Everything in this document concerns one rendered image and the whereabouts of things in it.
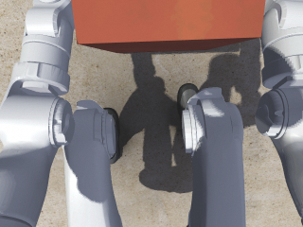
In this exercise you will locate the robot right thigh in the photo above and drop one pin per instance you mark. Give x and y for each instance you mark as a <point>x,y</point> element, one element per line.
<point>218,191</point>

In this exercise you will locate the carton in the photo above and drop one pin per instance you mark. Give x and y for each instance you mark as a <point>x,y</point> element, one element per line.
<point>136,26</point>

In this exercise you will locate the robot left upper arm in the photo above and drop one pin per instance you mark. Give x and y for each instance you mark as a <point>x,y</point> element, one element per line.
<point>32,128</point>

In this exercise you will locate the right robot forearm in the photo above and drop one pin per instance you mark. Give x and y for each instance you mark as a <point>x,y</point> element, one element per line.
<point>282,44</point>

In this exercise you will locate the robot left thigh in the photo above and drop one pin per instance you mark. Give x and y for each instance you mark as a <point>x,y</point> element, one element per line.
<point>89,193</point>

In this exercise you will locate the robot right upper arm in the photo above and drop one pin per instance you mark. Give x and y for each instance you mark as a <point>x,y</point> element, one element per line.
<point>280,116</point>

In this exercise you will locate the robot thigh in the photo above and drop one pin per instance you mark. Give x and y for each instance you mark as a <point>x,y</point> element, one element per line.
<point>218,191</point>
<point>89,193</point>

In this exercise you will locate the left robot forearm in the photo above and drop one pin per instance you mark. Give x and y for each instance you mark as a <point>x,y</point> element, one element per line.
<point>46,50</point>

